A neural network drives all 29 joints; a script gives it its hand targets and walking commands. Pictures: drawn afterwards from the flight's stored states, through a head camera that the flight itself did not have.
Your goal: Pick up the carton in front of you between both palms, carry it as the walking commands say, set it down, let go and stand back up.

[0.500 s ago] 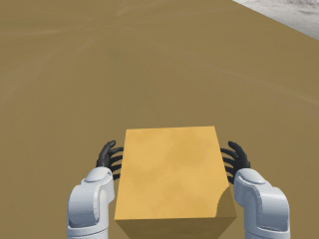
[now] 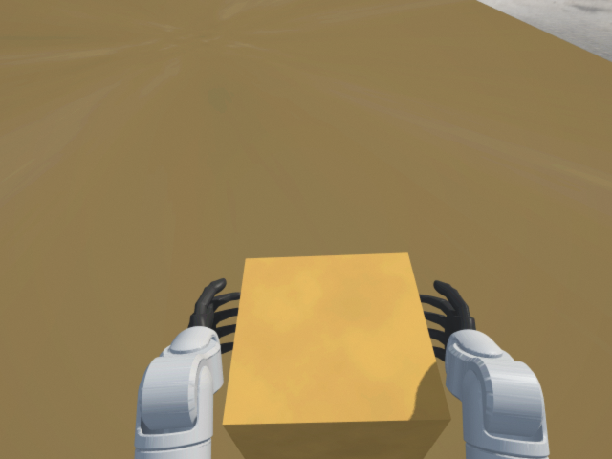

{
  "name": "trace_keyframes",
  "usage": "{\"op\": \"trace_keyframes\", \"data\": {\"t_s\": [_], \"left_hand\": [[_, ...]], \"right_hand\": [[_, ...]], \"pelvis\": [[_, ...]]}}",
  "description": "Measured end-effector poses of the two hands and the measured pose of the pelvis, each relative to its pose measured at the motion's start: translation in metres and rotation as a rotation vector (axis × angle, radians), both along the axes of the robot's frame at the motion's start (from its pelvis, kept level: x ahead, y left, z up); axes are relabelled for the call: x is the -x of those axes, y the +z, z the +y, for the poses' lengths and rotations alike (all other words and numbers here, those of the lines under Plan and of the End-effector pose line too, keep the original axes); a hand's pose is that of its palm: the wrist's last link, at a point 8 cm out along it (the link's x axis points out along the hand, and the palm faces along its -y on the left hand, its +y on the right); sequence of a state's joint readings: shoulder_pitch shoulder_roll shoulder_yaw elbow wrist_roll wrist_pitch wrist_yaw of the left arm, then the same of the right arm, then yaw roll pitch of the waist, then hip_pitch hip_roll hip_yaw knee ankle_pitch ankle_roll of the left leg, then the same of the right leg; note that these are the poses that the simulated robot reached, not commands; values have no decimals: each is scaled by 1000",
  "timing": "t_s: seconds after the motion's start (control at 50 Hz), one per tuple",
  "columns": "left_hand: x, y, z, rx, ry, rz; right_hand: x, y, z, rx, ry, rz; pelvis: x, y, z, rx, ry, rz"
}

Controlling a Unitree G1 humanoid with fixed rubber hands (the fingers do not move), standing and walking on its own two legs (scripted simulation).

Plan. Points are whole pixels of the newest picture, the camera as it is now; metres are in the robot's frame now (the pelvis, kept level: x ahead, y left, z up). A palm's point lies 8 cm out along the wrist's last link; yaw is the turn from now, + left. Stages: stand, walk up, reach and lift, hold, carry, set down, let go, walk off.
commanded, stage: carry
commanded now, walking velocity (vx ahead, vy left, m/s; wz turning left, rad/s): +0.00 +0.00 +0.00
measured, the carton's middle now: (330, 372) +0.25 +0.00 +0.00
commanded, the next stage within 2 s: hold in 1.00 s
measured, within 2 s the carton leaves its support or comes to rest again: neither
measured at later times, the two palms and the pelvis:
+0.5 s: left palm (212, 354) +0.25 +0.15 +0.04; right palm (445, 359) +0.25 -0.15 +0.04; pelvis -0.03 +0.00 +0.00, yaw +0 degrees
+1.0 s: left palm (211, 349) +0.25 +0.15 +0.04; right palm (443, 354) +0.25 -0.14 +0.04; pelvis -0.03 +0.00 +0.00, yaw +0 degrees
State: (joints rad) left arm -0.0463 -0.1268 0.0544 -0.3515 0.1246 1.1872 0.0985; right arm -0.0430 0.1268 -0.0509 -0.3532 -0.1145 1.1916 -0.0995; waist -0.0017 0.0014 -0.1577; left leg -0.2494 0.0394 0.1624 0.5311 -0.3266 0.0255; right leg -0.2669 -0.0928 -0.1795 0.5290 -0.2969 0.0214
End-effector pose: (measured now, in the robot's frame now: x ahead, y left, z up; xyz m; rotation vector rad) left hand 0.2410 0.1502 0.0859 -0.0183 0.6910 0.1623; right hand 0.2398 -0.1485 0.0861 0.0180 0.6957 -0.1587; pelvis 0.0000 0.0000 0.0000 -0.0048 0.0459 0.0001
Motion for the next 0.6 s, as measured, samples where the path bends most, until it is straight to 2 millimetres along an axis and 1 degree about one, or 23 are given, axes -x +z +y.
{"op": "trace_keyframes", "data": {"t_s": [0.2, 0.34, 0.5, 0.6], "left_hand": [[2, -14, 2, -31, -10, 12], [0, -29, 2, -54, -28, 20], [-7, -48, 1, -74, -49, 17], [-13, -51, 1, -70, -48, -13]], "right_hand": [[1, -14, 2, 32, 24, 11], [0, -30, 3, 55, 41, 18], [-5, -49, 2, 80, 54, 16], [-11, -53, 2, 79, 52, -14]], "pelvis": [[15, 2, 1, -1, 1, -9], [24, 3, 1, -1, -1, -11], [33, 3, 2, -1, -2, -13], [36, 3, 3, -1, -2, -12]]}}
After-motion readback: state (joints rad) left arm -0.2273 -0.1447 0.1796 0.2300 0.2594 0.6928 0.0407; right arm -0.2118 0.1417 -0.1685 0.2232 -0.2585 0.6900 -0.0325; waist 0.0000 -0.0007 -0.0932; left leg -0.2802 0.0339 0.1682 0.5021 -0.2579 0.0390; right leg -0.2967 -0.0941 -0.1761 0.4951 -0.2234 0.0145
